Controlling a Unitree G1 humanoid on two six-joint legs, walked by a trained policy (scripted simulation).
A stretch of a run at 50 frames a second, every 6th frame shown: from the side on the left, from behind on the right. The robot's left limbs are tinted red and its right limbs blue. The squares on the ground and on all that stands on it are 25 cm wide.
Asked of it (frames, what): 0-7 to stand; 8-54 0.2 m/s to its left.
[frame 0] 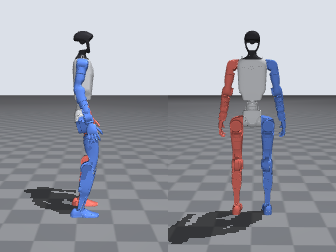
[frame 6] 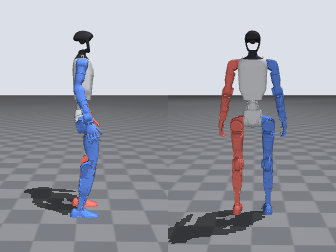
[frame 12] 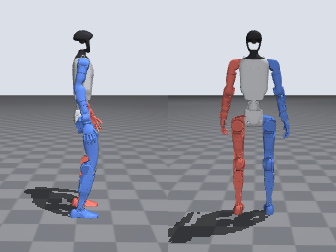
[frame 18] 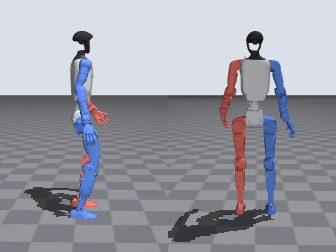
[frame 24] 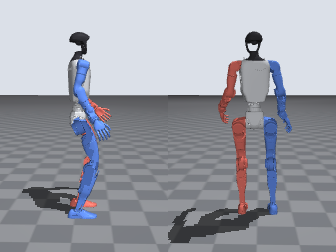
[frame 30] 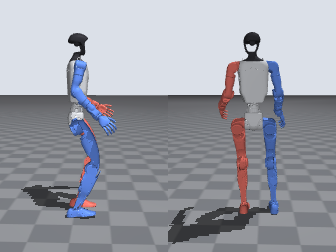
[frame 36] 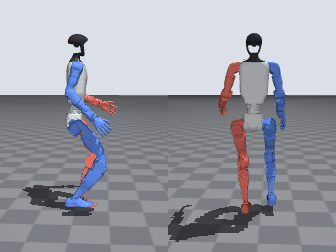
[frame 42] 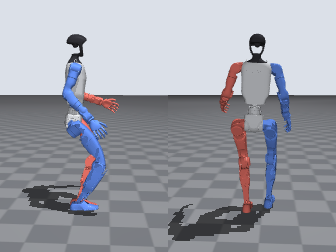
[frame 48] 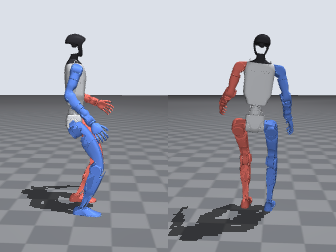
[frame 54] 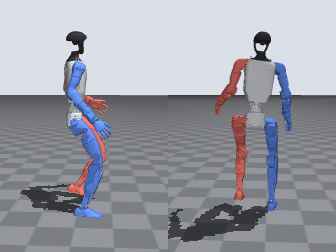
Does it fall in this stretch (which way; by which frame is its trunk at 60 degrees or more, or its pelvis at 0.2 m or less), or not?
no
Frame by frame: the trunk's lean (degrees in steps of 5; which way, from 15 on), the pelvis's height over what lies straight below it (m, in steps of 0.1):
0: 0, 0.8
6: 0, 0.8
12: 0, 0.8
18: 0, 0.8
24: 0, 0.8
30: 0, 0.8
36: 0, 0.7
42: 5, 0.7
48: 5, 0.7
54: 5, 0.8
